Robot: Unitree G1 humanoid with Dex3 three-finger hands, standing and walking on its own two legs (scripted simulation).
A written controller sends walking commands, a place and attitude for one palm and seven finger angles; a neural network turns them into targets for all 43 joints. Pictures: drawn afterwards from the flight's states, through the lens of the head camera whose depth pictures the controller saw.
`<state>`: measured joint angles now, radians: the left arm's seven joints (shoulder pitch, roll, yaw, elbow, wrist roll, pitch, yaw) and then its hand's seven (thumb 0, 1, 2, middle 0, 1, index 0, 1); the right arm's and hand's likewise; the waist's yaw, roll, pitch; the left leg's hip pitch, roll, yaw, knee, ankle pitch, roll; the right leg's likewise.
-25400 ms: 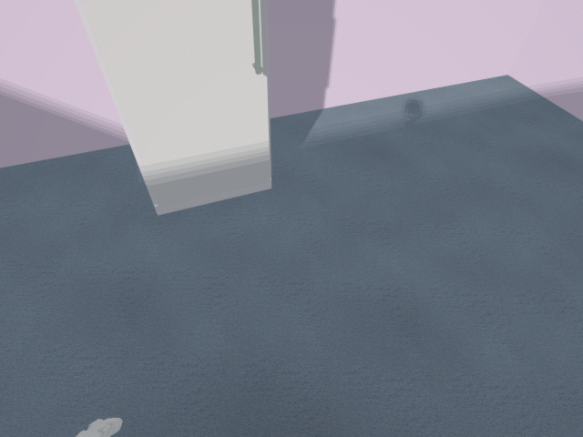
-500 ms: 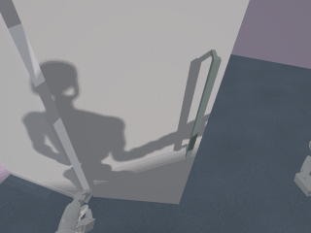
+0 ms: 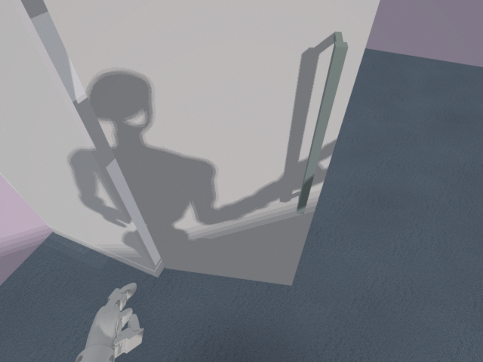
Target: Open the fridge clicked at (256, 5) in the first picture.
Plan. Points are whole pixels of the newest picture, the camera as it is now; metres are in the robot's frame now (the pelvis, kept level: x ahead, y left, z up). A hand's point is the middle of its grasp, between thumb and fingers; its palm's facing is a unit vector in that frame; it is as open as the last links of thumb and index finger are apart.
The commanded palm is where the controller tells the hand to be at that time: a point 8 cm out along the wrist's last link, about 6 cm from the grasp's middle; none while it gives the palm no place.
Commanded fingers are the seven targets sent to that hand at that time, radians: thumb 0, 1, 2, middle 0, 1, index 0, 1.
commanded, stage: step back with the hand held close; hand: right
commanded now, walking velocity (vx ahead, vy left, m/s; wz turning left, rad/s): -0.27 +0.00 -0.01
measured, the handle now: (315, 143) +0.49 -0.12 +0.10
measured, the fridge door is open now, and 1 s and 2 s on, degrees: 76 76 76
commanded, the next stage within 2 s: stop stepping back and stand still in 0.76 s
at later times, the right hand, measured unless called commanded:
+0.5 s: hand out of the picture +0.12 -0.28 +0.18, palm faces +0.48 +0.76 -0.44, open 7.4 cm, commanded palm +0.06 -0.31 +0.18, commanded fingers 0.00 -0.90 -0.90 0.20 0.30 0.20 0.30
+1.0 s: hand out of the picture +0.05 -0.31 +0.17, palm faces +0.43 +0.85 -0.32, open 7.4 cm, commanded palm -0.01 -0.34 +0.18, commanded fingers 0.00 -0.90 -0.90 0.20 0.30 0.20 0.30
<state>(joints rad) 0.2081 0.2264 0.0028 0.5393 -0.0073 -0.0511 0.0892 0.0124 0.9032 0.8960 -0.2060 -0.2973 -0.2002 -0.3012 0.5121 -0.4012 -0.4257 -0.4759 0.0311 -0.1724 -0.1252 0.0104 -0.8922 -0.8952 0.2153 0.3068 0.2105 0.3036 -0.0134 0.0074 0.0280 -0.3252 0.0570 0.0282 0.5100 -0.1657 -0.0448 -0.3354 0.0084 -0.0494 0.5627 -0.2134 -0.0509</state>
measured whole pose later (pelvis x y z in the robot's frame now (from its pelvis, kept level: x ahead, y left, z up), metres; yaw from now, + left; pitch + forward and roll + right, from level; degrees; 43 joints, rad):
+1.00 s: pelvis -0.16 -0.05 +0.00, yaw +3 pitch +0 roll +3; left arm 0.22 0.18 -0.02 0.66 0.02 -0.13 0.07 0.01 0.90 0.90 -0.21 -0.30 -0.20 -0.30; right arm 0.44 -0.40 -0.38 -0.51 0.03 -0.23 -0.12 0.01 -0.89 -0.90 0.21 0.31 0.21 0.30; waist -0.06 0.06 -0.04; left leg -0.22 0.00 -0.01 0.53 -0.31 -0.03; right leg -0.47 0.00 -0.02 0.76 -0.32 0.02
